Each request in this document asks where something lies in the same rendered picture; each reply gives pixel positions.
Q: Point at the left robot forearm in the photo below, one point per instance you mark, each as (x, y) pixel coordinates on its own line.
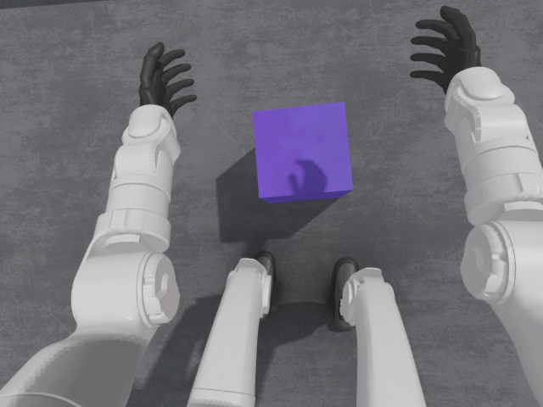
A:
(136, 214)

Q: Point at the robot foot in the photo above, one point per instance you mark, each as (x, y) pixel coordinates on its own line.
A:
(343, 270)
(268, 261)

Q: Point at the carton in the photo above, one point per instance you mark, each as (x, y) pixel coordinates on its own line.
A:
(302, 153)

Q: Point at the right robot forearm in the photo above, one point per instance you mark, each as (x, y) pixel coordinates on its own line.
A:
(497, 154)

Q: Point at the left robot foot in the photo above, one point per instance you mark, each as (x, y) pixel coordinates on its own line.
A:
(268, 261)

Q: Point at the robot right hand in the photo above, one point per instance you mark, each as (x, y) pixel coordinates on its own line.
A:
(459, 47)

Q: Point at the left robot upper arm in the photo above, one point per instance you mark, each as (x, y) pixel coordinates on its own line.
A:
(119, 301)

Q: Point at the robot left hand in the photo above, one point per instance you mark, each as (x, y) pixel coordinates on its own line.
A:
(154, 89)

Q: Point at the right robot foot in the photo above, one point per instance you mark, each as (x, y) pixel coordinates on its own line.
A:
(343, 270)

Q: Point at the right robot upper arm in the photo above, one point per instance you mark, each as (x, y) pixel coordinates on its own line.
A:
(503, 265)

